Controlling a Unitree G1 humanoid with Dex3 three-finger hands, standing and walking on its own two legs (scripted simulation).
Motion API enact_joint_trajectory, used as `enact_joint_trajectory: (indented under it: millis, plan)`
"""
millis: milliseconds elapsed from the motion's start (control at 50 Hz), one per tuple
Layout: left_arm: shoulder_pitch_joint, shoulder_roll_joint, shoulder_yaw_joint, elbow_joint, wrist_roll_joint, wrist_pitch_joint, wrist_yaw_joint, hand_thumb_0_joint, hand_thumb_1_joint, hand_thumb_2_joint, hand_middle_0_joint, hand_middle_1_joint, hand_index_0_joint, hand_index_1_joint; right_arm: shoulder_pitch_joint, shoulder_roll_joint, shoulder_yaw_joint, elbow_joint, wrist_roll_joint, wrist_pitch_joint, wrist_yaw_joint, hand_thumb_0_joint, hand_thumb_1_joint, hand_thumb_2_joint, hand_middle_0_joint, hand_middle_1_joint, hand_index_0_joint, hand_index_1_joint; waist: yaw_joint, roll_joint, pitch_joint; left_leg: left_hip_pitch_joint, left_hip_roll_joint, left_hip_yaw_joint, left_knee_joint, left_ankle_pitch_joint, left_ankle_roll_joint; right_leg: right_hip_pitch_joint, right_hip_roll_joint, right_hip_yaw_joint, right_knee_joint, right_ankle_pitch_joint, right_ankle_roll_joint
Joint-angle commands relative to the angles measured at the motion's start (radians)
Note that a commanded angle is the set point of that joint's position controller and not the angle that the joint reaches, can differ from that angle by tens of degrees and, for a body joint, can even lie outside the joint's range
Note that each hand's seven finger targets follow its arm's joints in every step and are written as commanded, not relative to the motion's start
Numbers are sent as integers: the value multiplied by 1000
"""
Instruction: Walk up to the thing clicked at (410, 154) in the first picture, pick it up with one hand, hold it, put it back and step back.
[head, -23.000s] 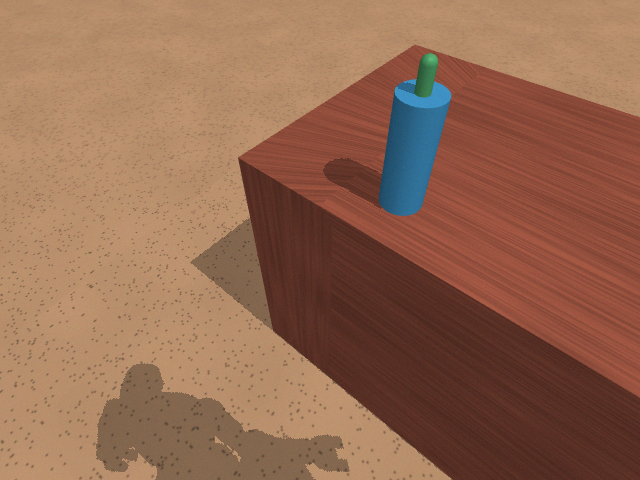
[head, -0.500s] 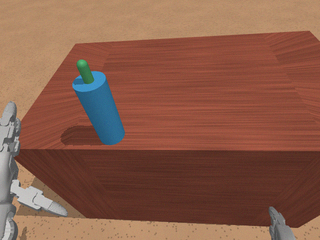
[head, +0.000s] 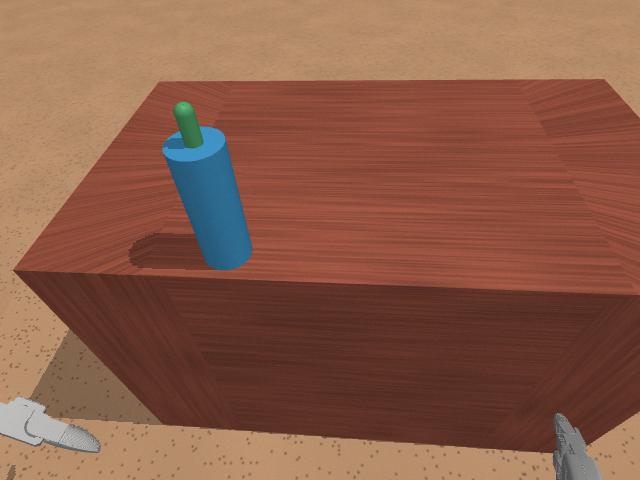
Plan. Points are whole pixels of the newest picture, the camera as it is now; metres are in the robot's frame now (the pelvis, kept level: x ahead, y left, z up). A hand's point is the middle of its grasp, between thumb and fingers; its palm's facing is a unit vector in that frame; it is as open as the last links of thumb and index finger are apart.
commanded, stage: home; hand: left
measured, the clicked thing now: (209, 190) +0.47 +0.19 +0.12
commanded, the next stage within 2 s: none
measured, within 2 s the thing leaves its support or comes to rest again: neither
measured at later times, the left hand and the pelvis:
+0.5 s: hand (146, 420) +0.19 +0.23 +0.00, palm faces +0.18 -0.93 -0.31, open 17.3 cm; pelvis +0.02 +0.02 +0.01, yaw -1 degrees
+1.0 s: hand (211, 412) +0.24 +0.19 -0.09, palm faces +0.05 -0.97 -0.25, open 17.4 cm; pelvis +0.05 +0.01 +0.01, yaw -2 degrees
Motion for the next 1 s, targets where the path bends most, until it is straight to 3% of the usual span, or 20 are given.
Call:
enact_joint_trajectory:
  millis: [0, 40, 100, 180, 260, 280, 300, 320, 360, 400, 420, 500, 540, 620, 640, 660, 680, 760, 880, 980]
  plan:
    - [-85, 208, 177, -73, -22, -81, 34, 0, -600, 62, -67, -59, -58, -69, -104, -142, -61, -141, -1, -68, -6, 0, 488, -69, 56, 54, 54, 54, 14, 27, -7, -40, -29, 52, -154, -80, 39, 31, -10, 9, -182, -83, 12]
    - [-67, 144, 101, -50, -20, -89, 25, 0, -440, 127, -62, -77, -64, -75, -122, -91, -3, -144, 8, -77, 5, 0, 328, -229, 134, 190, 134, 190, 21, 1, 23, -41, -26, 52, -159, -63, 40, 32, -5, 1, -183, -63, 12]
    - [-76, 69, 9, -13, -14, -93, 15, 0, -459, 116, -60, -76, -62, -73, -166, -61, 47, -172, 12, -99, 7, 0, 88, -469, 135, 191, 135, 191, 10, -32, 5, -15, -14, 40, -175, -37, 46, 42, 7, -10, -173, -20, 15]
    - [-72, 88, -6, -23, -5, -100, 14, 0, -474, 109, -57, -75, -62, -71, -106, -25, 104, -151, 9, -100, 16, 0, -232, -607, 149, 214, 149, 214, 15, -34, -50, 16, -16, 40, -172, 35, 46, 72, 11, -16, -171, 45, 15]
    - [7, 74, -29, 29, 4, -78, 12, 0, -468, 113, -58, -76, -62, -72, -52, -52, 69, -63, -2, -86, 15, 0, -527, -689, 163, 238, 163, 238, 5, 23, -64, 31, -15, 49, -172, 74, 40, 82, 13, -16, -167, 88, 9]
    - [28, 60, -51, 49, 6, -66, 9, 0, -454, 121, -59, -78, -64, -74, -65, -124, 12, -92, -5, -88, 11, 0, -597, -730, 170, 250, 170, 250, -18, 23, -74, 53, -15, 52, -168, 99, 37, 76, 13, -13, -167, 116, 8]
    - [24, 55, -68, 49, 10, -57, 7, 0, -484, 102, -56, -72, -60, -68, -54, -105, 25, -51, -8, -85, 14, 0, -676, -776, 178, 263, 179, 263, -17, 42, -61, 48, -12, 48, -171, 103, 34, 68, 16, -18, -163, 120, 7]
    - [33, 49, -83, 70, 15, -45, 8, 0, -491, 98, -55, -71, -59, -67, -70, -145, -9, -54, -13, -85, 10, 0, -756, -827, 187, 278, 187, 278, -29, 60, -80, 68, -12, 50, -168, 126, 31, 72, 15, -15, -162, 143, 6]
    - [17, 10, -145, 117, 23, -23, 7, 0, -525, 79, -51, -65, -56, -61, -126, -153, -11, -47, -15, -86, 8, 0, -885, -899, 200, 299, 200, 299, -41, 39, -50, 70, -4, 40, -175, 115, 30, 57, 21, -21, -166, 132, 6]
    - [-26, -31, -202, 170, 32, -4, 11, 0, -540, 70, -49, -64, -55, -59, -216, -121, 33, -77, -15, -94, 5, 0, -893, -904, 201, 300, 201, 300, -45, -6, -50, 70, -1, 29, -176, 109, 33, 53, 21, -23, -171, 120, 7]
    - [-50, -60, -238, 189, 35, -3, 14, 0, -564, 57, -47, -60, -53, -55, -273, -67, 82, -95, -9, -97, 7, 0, -895, -905, 201, 301, 201, 301, -36, -32, -39, 58, -2, 29, -173, 97, 36, 53, 19, -22, -179, 102, 6]
    - [-93, -116, -334, 346, 52, 13, 16, 0, -507, 91, -53, -70, -59, -65, -236, 5, 162, -77, -13, -91, 0, 0, -898, -906, 201, 301, 201, 301, -47, -93, -74, 59, -2, 30, -155, 120, 43, 51, 14, -22, -168, 119, 11]
    - [-80, -114, -341, 446, 57, 23, 17, 0, -480, 107, -56, -75, -62, -69, -192, 3, 163, -60, -18, -78, -4, 0, -898, -906, 201, 301, 201, 301, -48, -81, -117, 65, -16, 45, -135, 167, 44, 68, 1, -11, -163, 175, 13]
    - [-109, -55, -304, 564, 61, 64, 22, 0, -484, 101, -55, -70, -60, -66, -102, -112, 86, -36, -29, -53, -13, 0, -896, -905, 201, 301, 201, 301, -59, 10, -195, 106, -14, 60, -105, 324, 25, 94, 2, -1, -130, 324, 5]
    - [-130, -18, -274, 577, 63, 74, 27, 0, -501, 90, -54, -66, -57, -63, -82, -67, 120, 0, -27, -42, -8, 0, -896, -905, 201, 301, 201, 301, -42, 84, -210, 112, -15, 62, -103, 361, 17, 96, 0, 3, -124, 351, -1]
    - [-204, 31, -177, 538, 66, 66, 61, 0, -573, 46, -46, -52, -49, -50, -152, -119, 121, 49, -36, -35, -13, 0, -896, -904, 201, 301, 201, 301, -18, 50, -181, 76, -17, 54, -90, 313, 15, 115, 14, -1, -128, 297, -1]
    - [-177, -33, -256, 600, 70, 79, 61, 0, -577, 43, -46, -51, -48, -49, -145, -100, 132, 39, -33, -33, -16, 0, -896, -904, 201, 301, 201, 301, -42, 50, -170, 76, -17, 59, -91, 312, 17, 117, 12, 3, -127, 304, -3]
    - [-239, -118, -352, 664, 63, 115, 67, 0, -517, 79, -52, -61, -55, -59, -160, -98, 136, 36, -28, -20, -22, 0, -896, -904, 201, 301, 201, 301, -71, 58, -128, 73, -6, 60, -94, 330, 9, 81, 18, -4, -116, 317, -10]
    - [-218, -154, -390, 707, 59, 155, 73, 0, -541, 64, -50, -56, -51, -55, -163, -108, 129, 34, -24, -2, -11, 0, -896, -904, 201, 301, 201, 301, -52, -44, -164, 90, 3, 48, -82, 398, 14, 117, 27, -16, -113, 382, -1]
    - [-202, -116, -346, 738, 64, 178, 76, 0, -529, 70, -51, -58, -52, -57, -163, -117, 119, 31, -22, 24, -8, 0, -896, -903, 201, 301, 201, 301, -35, -117, -187, 73, -4, 58, -78, 410, 25, 149, 19, -9, -106, 448, 11]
